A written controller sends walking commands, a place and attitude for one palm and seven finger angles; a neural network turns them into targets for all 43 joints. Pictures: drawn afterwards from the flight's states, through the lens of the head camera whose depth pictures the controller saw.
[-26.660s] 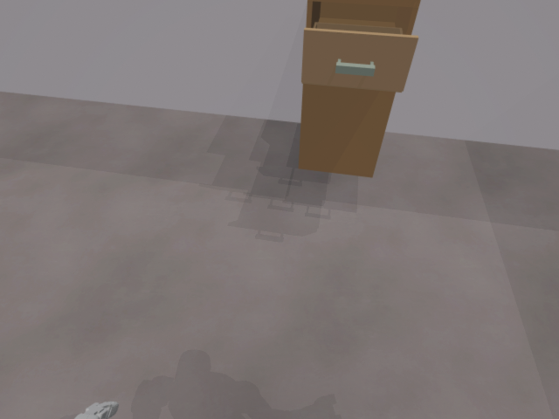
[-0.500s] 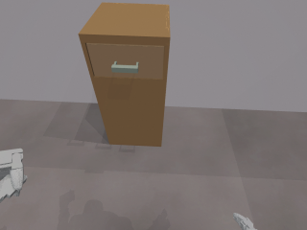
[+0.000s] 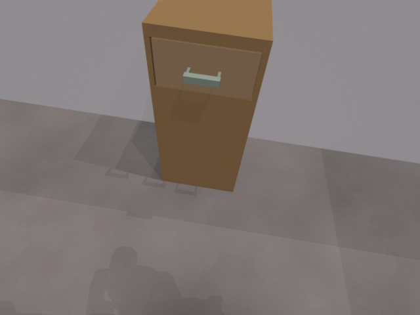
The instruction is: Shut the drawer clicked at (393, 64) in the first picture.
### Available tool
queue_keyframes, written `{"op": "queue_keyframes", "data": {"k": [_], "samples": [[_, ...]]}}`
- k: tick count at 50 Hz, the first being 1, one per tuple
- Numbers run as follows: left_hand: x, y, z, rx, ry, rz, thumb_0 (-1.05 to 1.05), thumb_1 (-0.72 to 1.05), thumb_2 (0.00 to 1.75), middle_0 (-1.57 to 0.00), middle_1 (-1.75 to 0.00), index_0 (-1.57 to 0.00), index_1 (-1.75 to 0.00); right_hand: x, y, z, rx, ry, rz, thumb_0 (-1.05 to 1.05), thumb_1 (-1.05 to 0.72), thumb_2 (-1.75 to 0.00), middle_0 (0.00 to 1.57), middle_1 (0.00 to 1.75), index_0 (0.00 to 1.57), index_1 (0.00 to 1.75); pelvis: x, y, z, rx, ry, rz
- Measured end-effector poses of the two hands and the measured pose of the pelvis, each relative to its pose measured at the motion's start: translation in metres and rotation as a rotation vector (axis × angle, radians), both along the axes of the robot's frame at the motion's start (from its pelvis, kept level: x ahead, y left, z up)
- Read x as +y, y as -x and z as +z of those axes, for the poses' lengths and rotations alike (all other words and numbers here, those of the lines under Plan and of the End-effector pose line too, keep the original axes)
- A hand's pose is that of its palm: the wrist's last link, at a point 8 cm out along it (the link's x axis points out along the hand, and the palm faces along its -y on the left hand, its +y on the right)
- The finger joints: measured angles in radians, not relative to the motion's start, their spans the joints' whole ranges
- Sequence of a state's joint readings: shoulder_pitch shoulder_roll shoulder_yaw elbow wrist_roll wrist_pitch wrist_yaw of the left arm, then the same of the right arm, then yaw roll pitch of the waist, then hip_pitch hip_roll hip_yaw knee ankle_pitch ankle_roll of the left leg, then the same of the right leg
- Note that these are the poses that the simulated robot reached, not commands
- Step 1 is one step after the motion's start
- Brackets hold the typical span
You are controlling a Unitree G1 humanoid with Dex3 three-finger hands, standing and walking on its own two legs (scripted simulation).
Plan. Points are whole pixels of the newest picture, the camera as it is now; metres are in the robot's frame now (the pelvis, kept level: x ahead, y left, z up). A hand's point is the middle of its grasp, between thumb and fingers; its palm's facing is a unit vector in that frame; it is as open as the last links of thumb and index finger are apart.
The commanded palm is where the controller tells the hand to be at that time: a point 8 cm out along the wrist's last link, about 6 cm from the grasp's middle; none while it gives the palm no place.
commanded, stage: let the arm hang, fingers relaxed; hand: left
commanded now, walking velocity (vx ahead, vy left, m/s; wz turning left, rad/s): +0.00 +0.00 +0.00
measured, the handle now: (202, 76) +0.83 +0.08 -0.02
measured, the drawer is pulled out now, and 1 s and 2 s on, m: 0.00 0.00 0.00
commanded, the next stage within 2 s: look to check the result in 0.70 s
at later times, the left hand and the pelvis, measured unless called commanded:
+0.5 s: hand out of the picture -0.03 +0.17 -0.17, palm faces +0.00 -0.98 -0.18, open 7.3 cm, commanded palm none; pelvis -0.01 +0.01 +0.01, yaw -2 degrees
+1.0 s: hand out of the picture -0.03 +0.13 -0.17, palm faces +0.02 -0.99 -0.16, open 7.4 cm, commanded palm none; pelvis +0.00 -0.02 +0.01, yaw -2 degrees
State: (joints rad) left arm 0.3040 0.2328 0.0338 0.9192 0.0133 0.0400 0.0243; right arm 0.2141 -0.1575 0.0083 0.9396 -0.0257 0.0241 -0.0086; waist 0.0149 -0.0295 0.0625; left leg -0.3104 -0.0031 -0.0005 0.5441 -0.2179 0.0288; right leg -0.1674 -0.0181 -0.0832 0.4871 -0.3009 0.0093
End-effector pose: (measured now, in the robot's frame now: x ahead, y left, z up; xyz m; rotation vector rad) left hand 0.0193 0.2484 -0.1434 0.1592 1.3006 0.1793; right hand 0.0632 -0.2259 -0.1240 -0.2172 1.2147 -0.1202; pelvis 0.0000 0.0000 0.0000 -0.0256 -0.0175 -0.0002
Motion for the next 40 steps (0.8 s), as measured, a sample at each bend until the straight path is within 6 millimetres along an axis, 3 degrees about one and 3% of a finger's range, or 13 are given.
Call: {"op": "queue_keyframes", "data": {"k": [6,11,21,30,40], "samples": [[0.009,0.052,0.008,0.162,-0.011,0.018,0.01,0.90,0.90,-0.68,-0.86,-0.68,-0.84,0.003,0.039,-0.009,0.101,-0.007,-0.052,0.00,-0.92,-0.90,0.20,0.30,0.20,0.30,0.012,0.005,0.004,0.002,-0.005,-0.008],[0.007,0.071,0.011,0.218,-0.007,0.022,0.01,0.91,0.90,-0.49,-0.63,-0.49,-0.62,0.010,0.067,-0.014,0.164,-0.025,-0.082,0.00,-0.92,-0.90,0.20,0.30,0.20,0.30,0.015,0.007,0.006,-0.002,-0.013,-0.015],[-0.015,0.059,0.006,0.182,0.029,0.001,0.01,0.91,0.90,-0.24,-0.35,-0.25,-0.35,0.025,0.100,-0.019,0.217,-0.070,-0.134,0.00,-0.91,-0.90,0.20,0.30,0.20,0.30,0.012,0.010,0.007,-0.014,-0.021,-0.027],[-0.040,0.043,0.003,0.141,0.058,-0.011,0.01,0.90,0.90,-0.20,-0.30,-0.21,-0.30,0.031,0.116,-0.022,0.242,-0.103,-0.165,0.00,-0.91,-0.90,0.20,0.30,0.20,0.30,0.003,0.011,0.006,-0.013,-0.024,-0.032],[-0.057,0.049,0.002,0.161,0.065,0.004,0.01,0.90,0.90,-0.20,-0.30,-0.20,-0.30,0.025,0.123,-0.023,0.268,-0.113,-0.181,0.00,-0.91,-0.90,0.20,0.30,0.20,0.30,-0.009,0.009,0.006,-0.014,-0.025,-0.031]]}}
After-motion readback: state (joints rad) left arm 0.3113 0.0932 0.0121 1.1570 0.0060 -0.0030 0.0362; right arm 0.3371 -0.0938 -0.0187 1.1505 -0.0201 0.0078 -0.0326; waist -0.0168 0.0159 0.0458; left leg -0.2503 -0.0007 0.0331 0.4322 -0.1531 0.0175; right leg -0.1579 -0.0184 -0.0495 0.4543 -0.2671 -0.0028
